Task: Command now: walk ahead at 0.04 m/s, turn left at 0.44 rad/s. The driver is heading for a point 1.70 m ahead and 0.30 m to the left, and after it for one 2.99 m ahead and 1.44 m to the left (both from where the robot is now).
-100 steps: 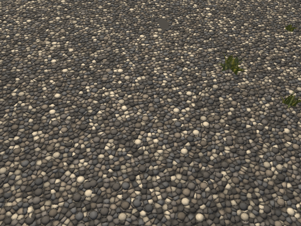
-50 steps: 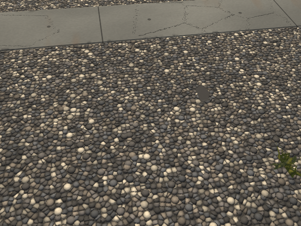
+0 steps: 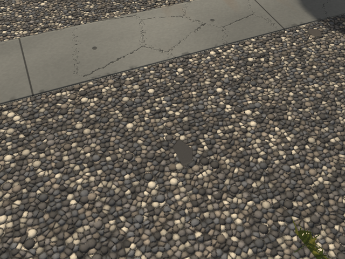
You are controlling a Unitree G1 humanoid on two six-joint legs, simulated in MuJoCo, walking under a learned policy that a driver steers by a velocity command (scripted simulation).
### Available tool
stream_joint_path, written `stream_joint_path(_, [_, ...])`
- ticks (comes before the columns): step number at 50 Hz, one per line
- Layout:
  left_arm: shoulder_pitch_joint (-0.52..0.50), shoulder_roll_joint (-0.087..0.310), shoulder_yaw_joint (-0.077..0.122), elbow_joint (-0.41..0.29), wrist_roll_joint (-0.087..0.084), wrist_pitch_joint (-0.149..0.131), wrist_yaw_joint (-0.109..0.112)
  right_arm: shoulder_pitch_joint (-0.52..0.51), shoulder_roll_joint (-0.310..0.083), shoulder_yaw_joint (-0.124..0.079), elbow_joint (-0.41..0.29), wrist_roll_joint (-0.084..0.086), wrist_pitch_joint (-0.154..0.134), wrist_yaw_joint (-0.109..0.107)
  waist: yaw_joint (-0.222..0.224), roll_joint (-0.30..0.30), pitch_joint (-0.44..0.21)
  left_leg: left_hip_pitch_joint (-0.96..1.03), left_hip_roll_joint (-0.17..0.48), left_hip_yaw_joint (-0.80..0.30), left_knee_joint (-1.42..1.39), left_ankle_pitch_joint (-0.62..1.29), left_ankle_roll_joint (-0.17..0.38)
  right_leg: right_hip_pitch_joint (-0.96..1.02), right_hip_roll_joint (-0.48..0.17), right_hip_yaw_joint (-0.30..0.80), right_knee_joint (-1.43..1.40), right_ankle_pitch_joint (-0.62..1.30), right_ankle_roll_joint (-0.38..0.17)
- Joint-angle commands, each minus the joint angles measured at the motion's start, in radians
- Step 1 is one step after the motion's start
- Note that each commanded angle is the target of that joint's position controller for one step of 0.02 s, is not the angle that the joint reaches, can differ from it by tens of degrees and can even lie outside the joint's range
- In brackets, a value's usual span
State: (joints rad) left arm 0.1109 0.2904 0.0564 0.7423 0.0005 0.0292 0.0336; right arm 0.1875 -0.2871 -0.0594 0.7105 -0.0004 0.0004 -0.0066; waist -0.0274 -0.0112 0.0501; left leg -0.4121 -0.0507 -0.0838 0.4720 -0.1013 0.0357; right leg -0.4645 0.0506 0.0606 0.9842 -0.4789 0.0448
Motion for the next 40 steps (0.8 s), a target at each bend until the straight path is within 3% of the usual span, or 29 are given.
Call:
stream_joint_path(1, [0.066, 0.058, 0.019, -0.041, -0.004, -0.010, 0.006, -0.030, -0.167, -0.052, -0.083, 0.001, 0.011, -0.021, 0.030, 0.174, -0.176, 0.143, 0.189, -0.275, -0.168, -0.010, 0.166, 0.046, 0.000, 0.005, -0.144, 0.062, 0.022])
stream_joint_path(5, [0.066, 0.074, 0.025, -0.042, -0.006, -0.028, -0.004, -0.030, -0.180, -0.063, -0.094, 0.008, 0.024, -0.028, 0.015, 0.190, -0.188, 0.147, 0.195, -0.352, -0.164, -0.085, 0.162, 0.110, 0.006, 0.016, -0.306, 0.125, 0.013])
stream_joint_path(8, [0.134, 0.083, 0.036, -0.018, -0.008, -0.044, -0.016, -0.053, -0.172, -0.062, -0.105, 0.022, 0.041, -0.034, 0.054, 0.180, -0.165, 0.085, 0.148, -0.358, -0.121, -0.154, 0.109, 0.246, 0.001, -0.011, -0.544, 0.252, -0.029])
stream_joint_path(9, [0.161, 0.131, 0.051, -0.017, 0.003, -0.045, -0.013, -0.033, -0.144, -0.054, -0.106, 0.022, 0.043, -0.036, 0.053, 0.116, -0.163, 0.004, 0.100, -0.314, -0.042, -0.251, 0.062, 0.331, -0.108, 0.070, -0.618, 0.250, -0.070])
stream_joint_path(10, [0.154, 0.230, 0.073, -0.022, 0.031, -0.037, -0.007, -0.038, -0.098, -0.043, -0.137, 0.018, 0.038, -0.031, 0.023, -0.152, -0.119, -0.189, -0.047, -0.131, 0.172, -0.409, 0.002, 0.360, -0.321, 0.321, -0.701, 0.252, -0.190])
stream_joint_path(11, [0.104, 0.215, 0.070, -0.045, 0.062, -0.042, -0.009, -0.031, -0.144, -0.059, -0.139, 0.008, 0.023, -0.027, 0.026, -0.258, -0.102, -0.222, -0.058, -0.061, 0.432, -0.495, -0.041, 0.272, -0.455, 0.474, -0.748, 0.348, -0.301])
stream_joint_path(12, [0.038, 0.156, 0.051, -0.075, 0.057, -0.049, -0.001, 0.003, -0.191, -0.078, -0.112, 0.008, 0.021, -0.023, 0.001, -0.172, -0.097, -0.203, -0.023, -0.089, 0.581, -0.445, -0.056, 0.253, -0.428, 0.403, -0.728, 0.406, -0.300])
stream_joint_path(13, [-0.012, 0.121, 0.042, -0.085, 0.037, -0.052, 0.004, 0.039, -0.190, -0.083, -0.082, 0.012, 0.031, -0.023, -0.022, -0.117, -0.086, -0.202, -0.020, -0.075, 0.641, -0.389, -0.071, 0.254, -0.363, 0.291, -0.700, 0.438, -0.252])
stream_joint_path(14, [-0.028, 0.105, 0.037, -0.090, 0.017, -0.053, 0.008, 0.060, -0.170, -0.080, -0.063, 0.009, 0.042, -0.029, -0.020, -0.101, -0.081, -0.223, -0.013, -0.065, 0.696, -0.338, -0.089, 0.286, -0.320, 0.221, -0.679, 0.457, -0.221])
stream_joint_path(15, [-0.020, 0.099, 0.032, -0.087, 0.009, -0.051, 0.011, 0.059, -0.146, -0.074, -0.063, 0.010, 0.050, -0.028, -0.008, -0.101, -0.071, -0.241, -0.007, -0.055, 0.743, -0.314, -0.105, 0.300, -0.309, 0.175, -0.667, 0.524, -0.221])
stream_joint_path(18, [0.054, 0.114, 0.036, -0.072, 0.015, -0.035, 0.022, -0.027, -0.105, -0.054, -0.113, 0.027, 0.050, -0.020, 0.046, -0.135, -0.067, -0.275, 0.024, 0.012, 0.651, -0.264, -0.140, 0.387, -0.290, 0.083, -0.662, 0.608, -0.243])
stream_joint_path(22, [0.090, 0.166, 0.057, -0.064, 0.011, -0.021, 0.021, -0.082, -0.082, -0.037, -0.160, 0.023, 0.049, -0.001, 0.084, -0.164, -0.104, -0.185, 0.075, 0.060, 0.453, -0.296, -0.148, 0.450, -0.338, 0.044, -0.647, 0.662, -0.264])
stream_joint_path(26, [0.076, 0.194, 0.069, -0.060, -0.006, -0.019, 0.000, -0.068, -0.095, -0.039, -0.170, 0.020, 0.056, 0.013, 0.078, -0.181, -0.112, -0.014, 0.059, 0.124, 0.265, -0.297, -0.108, 0.390, -0.353, 0.003, -0.622, 0.704, -0.261])
stream_joint_path(29, [0.049, 0.178, 0.061, -0.044, -0.037, -0.024, -0.009, 0.021, -0.091, -0.045, -0.135, 0.015, 0.057, 0.018, 0.017, -0.151, -0.119, 0.180, 0.025, 0.148, -0.063, -0.073, -0.032, 0.337, -0.325, -0.032, -0.520, 0.658, -0.200])
stream_joint_path(30, [0.103, 0.139, 0.048, -0.018, -0.028, -0.031, -0.014, 0.045, -0.126, -0.053, -0.129, 0.012, 0.056, 0.011, 0.017, -0.073, -0.143, 0.332, 0.059, 0.079, -0.136, 0.091, -0.001, 0.243, -0.284, -0.083, -0.440, 0.543, -0.128])
stream_joint_path(31, [0.116, 0.058, 0.017, -0.044, 0.032, -0.039, -0.025, 0.070, -0.222, -0.070, -0.145, 0.004, 0.055, -0.006, 0.044, 0.212, -0.208, 0.531, 0.307, -0.216, -0.089, 0.511, 0.079, 0.022, -0.188, -0.174, -0.191, 0.107, -0.023])
stream_joint_path(32, [0.053, 0.074, 0.022, -0.069, 0.027, -0.037, -0.017, 0.040, -0.209, -0.058, -0.156, -0.024, 0.039, -0.001, 0.009, 0.277, -0.204, 0.427, 0.459, -0.333, -0.087, 0.593, 0.281, -0.094, -0.105, -0.108, -0.024, -0.194, 0.025])
stream_joint_path(33, [0.024, 0.138, 0.040, -0.062, 0.006, -0.029, -0.010, 0.038, -0.167, -0.045, -0.148, -0.031, 0.019, 0.007, -0.020, 0.180, -0.192, 0.368, 0.414, -0.278, -0.110, 0.503, 0.304, -0.081, -0.125, -0.044, 0.079, -0.188, 0.033])
stream_joint_path(34, [0.025, 0.138, 0.045, -0.053, -0.007, -0.022, -0.008, -0.004, -0.144, -0.036, -0.132, -0.028, 0.006, 0.009, 0.006, 0.173, -0.153, 0.338, 0.346, -0.202, -0.113, 0.419, 0.252, -0.085, -0.131, -0.026, 0.100, -0.131, 0.031])
stream_joint_path(35, [0.047, 0.132, 0.047, -0.028, -0.005, -0.015, -0.001, -0.045, -0.144, -0.037, -0.128, -0.018, 0.000, 0.008, 0.022, 0.154, -0.133, 0.325, 0.300, -0.159, -0.118, 0.345, 0.208, -0.091, -0.133, -0.022, 0.087, -0.076, 0.035])
stream_joint_path(36, [0.058, 0.139, 0.051, -0.020, 0.003, -0.007, 0.005, -0.076, -0.134, -0.032, -0.124, -0.007, -0.002, 0.005, 0.031, 0.160, -0.116, 0.297, 0.285, -0.137, -0.120, 0.367, 0.193, -0.074, -0.131, -0.018, 0.082, -0.020, 0.046])
stream_joint_path(38, [0.095, 0.114, 0.045, -0.004, 0.001, -0.006, 0.004, -0.094, -0.102, -0.018, -0.110, -0.011, -0.003, -0.001, 0.055, 0.151, -0.132, 0.260, 0.255, -0.092, -0.120, 0.400, 0.189, 0.000, -0.117, -0.027, 0.047, 0.053, 0.058])
stream_joint_path(40, [0.091, 0.082, 0.031, 0.001, -0.003, -0.007, 0.003, -0.105, -0.088, -0.014, -0.097, -0.011, -0.003, -0.004, 0.048, 0.153, -0.136, 0.266, 0.240, -0.076, -0.116, 0.341, 0.181, 0.049, -0.121, -0.031, -0.085, 0.082, 0.058])
